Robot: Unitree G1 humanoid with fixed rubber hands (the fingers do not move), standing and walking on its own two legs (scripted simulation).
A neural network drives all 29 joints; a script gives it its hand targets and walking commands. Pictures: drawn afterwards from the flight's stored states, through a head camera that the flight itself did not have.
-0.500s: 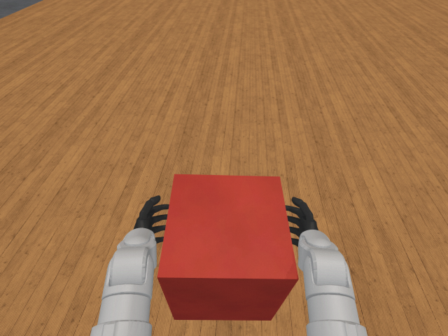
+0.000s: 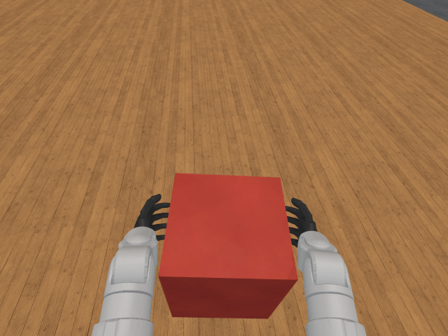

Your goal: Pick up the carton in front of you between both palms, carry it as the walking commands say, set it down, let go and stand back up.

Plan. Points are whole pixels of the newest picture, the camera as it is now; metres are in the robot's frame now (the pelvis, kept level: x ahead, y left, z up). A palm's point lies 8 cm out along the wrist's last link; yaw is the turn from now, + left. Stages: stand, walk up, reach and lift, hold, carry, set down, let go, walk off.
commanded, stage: hold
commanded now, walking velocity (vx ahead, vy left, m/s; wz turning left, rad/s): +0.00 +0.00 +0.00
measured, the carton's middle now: (224, 250) +0.30 -0.01 -0.04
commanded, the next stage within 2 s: set down in 0.14 s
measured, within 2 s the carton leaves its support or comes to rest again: neither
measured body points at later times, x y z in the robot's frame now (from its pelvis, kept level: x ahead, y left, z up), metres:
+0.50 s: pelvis -0.02 +0.04 -0.02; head +0.01 +0.07 +0.43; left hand +0.34 +0.18 -0.01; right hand +0.34 -0.12 +0.00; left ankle +0.07 +0.14 -0.74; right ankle -0.03 -0.11 -0.74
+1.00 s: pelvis -0.05 +0.01 -0.14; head +0.17 +0.04 +0.25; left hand +0.37 +0.19 -0.22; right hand +0.39 -0.11 -0.21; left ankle +0.07 +0.14 -0.74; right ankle -0.03 -0.11 -0.74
